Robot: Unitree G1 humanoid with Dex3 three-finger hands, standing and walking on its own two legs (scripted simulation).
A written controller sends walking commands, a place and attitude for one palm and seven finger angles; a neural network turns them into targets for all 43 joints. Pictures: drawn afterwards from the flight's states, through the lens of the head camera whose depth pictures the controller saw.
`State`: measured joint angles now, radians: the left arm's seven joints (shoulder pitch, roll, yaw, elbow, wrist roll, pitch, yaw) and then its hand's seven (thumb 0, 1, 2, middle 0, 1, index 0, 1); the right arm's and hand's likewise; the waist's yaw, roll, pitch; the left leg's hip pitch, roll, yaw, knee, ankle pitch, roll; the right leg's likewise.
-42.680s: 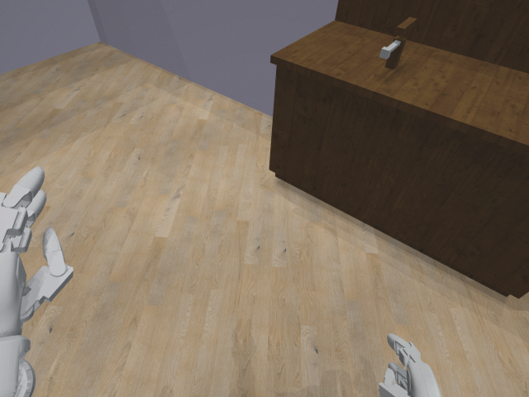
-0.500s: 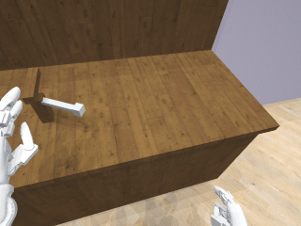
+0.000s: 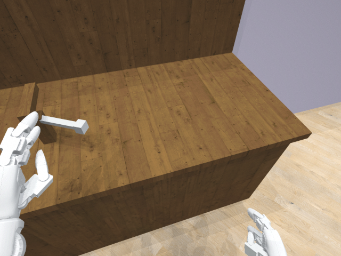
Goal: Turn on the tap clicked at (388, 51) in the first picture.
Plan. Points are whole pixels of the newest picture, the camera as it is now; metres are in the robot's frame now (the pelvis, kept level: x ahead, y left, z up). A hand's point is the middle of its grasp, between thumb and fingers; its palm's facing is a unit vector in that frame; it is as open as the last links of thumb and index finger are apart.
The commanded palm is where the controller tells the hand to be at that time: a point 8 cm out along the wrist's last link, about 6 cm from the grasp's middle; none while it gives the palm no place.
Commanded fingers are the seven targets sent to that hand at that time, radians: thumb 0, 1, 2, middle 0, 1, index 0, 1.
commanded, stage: come to a stop and stand still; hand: left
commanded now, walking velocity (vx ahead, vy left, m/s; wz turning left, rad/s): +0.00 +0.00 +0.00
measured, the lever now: (81, 126) +0.42 +0.28 +0.05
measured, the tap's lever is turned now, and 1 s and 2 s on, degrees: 59 59 59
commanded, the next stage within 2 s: look again from close up in 0.68 s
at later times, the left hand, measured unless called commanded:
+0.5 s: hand (45, 162) +0.24 +0.25 +0.15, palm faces +0.36 -0.86 -0.37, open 7.4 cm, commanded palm +0.17 +0.28 +0.18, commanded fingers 0.00 0.90 0.90 -0.20 -0.30 -0.20 -0.30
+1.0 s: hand (35, 164) +0.23 +0.26 +0.16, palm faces +0.40 -0.86 -0.32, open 7.4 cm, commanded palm +0.17 +0.29 +0.18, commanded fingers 0.00 0.90 0.90 -0.20 -0.30 -0.20 -0.30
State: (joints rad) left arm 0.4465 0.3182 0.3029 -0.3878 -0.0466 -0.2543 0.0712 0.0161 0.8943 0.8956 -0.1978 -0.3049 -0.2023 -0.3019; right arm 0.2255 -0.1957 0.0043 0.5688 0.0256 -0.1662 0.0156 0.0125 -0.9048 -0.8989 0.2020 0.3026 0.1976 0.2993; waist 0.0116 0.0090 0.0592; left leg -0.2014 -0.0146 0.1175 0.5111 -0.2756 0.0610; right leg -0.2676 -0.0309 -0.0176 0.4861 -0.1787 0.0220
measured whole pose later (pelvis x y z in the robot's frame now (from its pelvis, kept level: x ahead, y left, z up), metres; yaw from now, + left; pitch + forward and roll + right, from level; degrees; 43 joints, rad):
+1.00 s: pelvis +0.01 +0.01 +0.01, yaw +1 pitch -2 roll -1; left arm 0.40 0.34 0.34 -0.49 -0.04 -0.21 0.11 0.02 0.89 0.90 -0.20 -0.31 -0.21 -0.30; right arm 0.19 -0.18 0.02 0.56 0.01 -0.13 -0.02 0.01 -0.90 -0.90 0.20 0.30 0.20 0.30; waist 0.03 -0.05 0.08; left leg -0.17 -0.01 0.09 0.47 -0.27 0.06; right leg -0.21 -0.03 -0.04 0.39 -0.15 0.03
